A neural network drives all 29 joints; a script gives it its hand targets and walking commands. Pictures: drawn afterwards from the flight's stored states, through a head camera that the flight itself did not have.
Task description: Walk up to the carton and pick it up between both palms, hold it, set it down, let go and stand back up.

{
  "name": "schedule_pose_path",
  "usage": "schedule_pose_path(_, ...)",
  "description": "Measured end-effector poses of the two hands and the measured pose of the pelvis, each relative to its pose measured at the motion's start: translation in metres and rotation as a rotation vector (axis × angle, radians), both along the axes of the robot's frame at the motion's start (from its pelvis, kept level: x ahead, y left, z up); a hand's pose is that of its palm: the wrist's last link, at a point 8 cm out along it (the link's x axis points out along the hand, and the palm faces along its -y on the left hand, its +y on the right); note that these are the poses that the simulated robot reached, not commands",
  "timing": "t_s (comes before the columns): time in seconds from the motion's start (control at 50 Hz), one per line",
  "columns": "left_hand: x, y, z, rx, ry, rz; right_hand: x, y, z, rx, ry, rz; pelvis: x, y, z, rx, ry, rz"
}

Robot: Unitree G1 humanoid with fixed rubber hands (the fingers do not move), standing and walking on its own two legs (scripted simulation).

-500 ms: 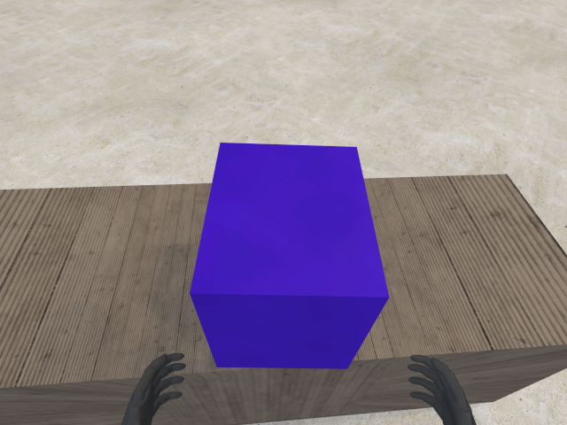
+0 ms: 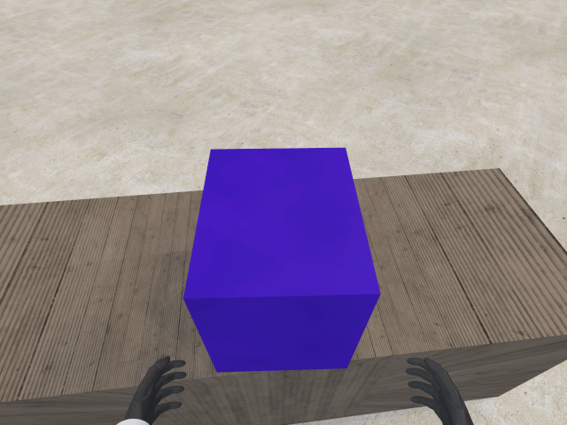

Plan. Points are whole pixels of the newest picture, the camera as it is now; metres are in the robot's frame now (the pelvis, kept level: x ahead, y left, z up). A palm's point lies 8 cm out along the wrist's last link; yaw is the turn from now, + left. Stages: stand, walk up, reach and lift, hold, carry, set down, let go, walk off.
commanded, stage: set down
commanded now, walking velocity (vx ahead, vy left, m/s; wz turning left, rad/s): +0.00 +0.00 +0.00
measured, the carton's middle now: (280, 261) +0.41 +0.04 -0.07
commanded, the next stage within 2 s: let go in 0.20 s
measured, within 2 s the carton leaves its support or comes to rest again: neither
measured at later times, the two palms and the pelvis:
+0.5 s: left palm (146, 413) +0.15 +0.22 -0.07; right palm (464, 415) +0.16 -0.23 -0.07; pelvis -0.01 +0.00 +0.00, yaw +0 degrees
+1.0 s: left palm out of the picture +0.09 +0.31 -0.08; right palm out of the picture +0.10 -0.31 -0.08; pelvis -0.03 +0.00 -0.01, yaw +2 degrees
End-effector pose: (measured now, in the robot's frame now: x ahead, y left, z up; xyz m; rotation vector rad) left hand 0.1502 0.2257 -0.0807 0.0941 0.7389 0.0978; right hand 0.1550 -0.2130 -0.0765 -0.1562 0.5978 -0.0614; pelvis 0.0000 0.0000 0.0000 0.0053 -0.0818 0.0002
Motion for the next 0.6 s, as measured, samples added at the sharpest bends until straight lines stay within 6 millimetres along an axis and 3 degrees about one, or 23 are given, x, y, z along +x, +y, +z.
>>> schedule_pose_path(0.1, -0.002, -0.006, -0.005, 0.009, 0.033, -0.011, 0.0, -0.001, -0.002, -0.011, 0.035, 0.006, -0.001, -0.001, 0.0, -0.001, 0.007, 0.003)
schedule_pose_path(0.36, 0.006, 0.002, 0.015, 0.062, 0.032, -0.006, 0.015, 0.001, 0.002, 0.009, -0.017, -0.011, -0.001, 0.0, 0.0, -0.002, -0.008, 0.003)
schedule_pose_path(0.6, -0.001, -0.018, 0.006, 0.032, 0.074, -0.021, -0.006, -0.026, 0.005, -0.055, 0.058, -0.035, -0.012, -0.008, 0.0, -0.002, -0.018, 0.0)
